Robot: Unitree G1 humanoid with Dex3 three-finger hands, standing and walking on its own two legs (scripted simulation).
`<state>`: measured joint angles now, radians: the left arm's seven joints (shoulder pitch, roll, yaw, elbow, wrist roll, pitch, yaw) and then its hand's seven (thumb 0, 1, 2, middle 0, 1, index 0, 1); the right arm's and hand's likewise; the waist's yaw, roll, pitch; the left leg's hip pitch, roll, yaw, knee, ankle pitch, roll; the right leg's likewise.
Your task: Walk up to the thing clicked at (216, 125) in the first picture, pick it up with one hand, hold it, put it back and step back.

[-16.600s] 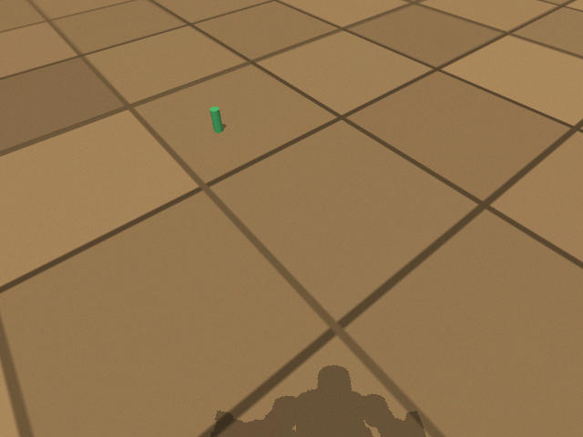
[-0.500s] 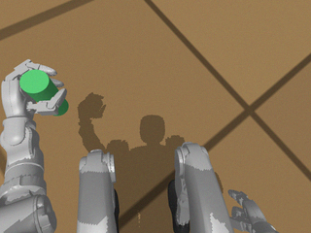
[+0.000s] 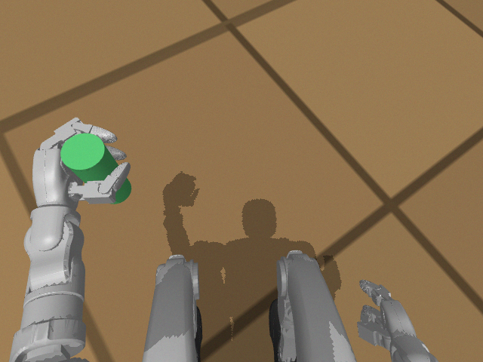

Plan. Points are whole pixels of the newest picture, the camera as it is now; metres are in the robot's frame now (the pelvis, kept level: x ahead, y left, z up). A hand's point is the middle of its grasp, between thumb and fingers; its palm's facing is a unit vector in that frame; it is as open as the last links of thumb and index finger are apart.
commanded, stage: lift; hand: left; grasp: from the side
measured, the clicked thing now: (101, 173) +0.41 +0.22 +0.00
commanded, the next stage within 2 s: hold in 1.36 s
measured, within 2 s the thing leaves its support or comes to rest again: neither
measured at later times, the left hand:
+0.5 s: hand (45, 111) +0.40 +0.21 +0.17, palm faces +0.12 -0.99 -0.04, open 7.3 cm
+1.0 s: hand (17, 65) +0.39 +0.20 +0.24, palm faces +0.13 -0.99 -0.03, open 7.3 cm
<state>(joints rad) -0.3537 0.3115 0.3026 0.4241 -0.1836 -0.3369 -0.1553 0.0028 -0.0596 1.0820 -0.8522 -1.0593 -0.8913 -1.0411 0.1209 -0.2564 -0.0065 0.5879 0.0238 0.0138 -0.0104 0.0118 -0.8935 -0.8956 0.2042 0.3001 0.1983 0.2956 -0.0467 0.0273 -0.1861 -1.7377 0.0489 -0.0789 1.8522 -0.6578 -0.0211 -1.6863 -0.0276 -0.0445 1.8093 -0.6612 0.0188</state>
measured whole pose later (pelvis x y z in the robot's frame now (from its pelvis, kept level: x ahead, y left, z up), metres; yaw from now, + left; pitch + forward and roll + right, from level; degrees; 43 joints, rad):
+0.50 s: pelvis +0.04 +0.01 +0.14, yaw +2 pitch +20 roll -3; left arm -0.19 0.26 0.19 0.34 -0.18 -0.28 -0.08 0.00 -0.06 1.08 -0.85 -1.06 -0.89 -1.04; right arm 0.19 -0.24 0.00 0.60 0.03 -0.04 -0.03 0.01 -0.89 -0.90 0.20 0.30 0.20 0.30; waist -0.04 0.02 -0.14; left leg -1.13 0.05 -0.05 1.35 -0.57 -0.01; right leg -1.08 -0.03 -0.05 1.29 -0.57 0.03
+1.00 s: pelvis +0.06 +0.01 +0.20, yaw +2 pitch +13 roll -2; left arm -0.14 0.21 0.16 0.38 -0.17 -0.34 -0.07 0.00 -0.06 1.08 -0.85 -1.06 -0.89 -1.04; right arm 0.23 -0.22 0.00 0.62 0.01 -0.03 -0.03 0.01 -0.90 -0.90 0.20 0.30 0.20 0.30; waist -0.03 0.02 -0.08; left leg -0.80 0.05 -0.02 1.06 -0.49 -0.01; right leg -0.76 -0.03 -0.04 1.01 -0.48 0.03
